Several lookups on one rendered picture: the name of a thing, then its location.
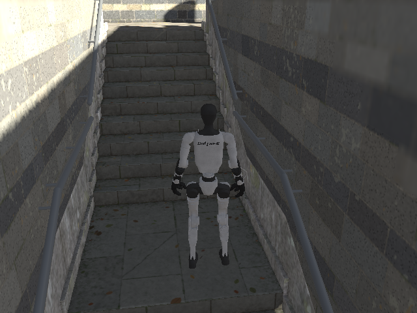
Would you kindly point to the right robot forearm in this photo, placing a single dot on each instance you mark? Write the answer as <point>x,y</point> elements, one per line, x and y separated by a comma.
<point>238,174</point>

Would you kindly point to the robot left shin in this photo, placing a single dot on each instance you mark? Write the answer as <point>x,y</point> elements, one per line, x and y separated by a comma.
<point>192,237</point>

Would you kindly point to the robot left hand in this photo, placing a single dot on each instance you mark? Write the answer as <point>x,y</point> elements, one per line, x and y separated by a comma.
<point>179,186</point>

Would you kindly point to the robot left upper arm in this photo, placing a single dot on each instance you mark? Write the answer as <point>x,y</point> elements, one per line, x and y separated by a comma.
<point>185,149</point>

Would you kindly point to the robot right hand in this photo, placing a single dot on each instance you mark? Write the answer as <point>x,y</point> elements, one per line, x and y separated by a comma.
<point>238,187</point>

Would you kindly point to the robot right shin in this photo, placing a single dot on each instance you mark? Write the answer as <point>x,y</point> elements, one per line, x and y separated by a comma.
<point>224,235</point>

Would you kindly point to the robot shin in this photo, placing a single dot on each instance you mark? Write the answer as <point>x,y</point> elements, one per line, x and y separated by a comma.
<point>224,235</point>
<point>192,237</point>

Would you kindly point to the robot right upper arm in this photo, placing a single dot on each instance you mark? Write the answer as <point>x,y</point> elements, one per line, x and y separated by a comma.
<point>231,149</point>

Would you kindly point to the left robot forearm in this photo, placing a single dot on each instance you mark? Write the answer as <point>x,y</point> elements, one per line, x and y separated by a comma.
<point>178,173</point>

